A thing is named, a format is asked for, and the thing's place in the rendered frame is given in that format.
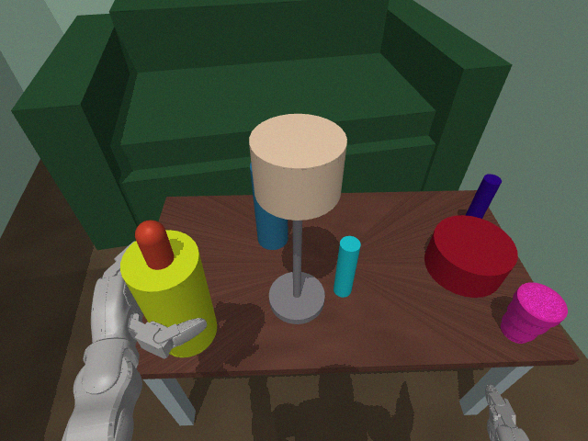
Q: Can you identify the sofa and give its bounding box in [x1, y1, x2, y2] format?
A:
[11, 0, 512, 250]

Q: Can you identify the desk lamp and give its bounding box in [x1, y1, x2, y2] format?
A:
[249, 114, 347, 324]

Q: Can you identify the left robot arm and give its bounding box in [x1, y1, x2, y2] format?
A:
[62, 338, 142, 441]

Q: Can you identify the coffee table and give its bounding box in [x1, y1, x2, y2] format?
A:
[135, 190, 580, 425]

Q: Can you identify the right robot hand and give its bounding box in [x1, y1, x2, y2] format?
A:
[485, 384, 529, 441]

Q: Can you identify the left robot hand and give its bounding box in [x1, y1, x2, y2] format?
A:
[91, 242, 207, 359]

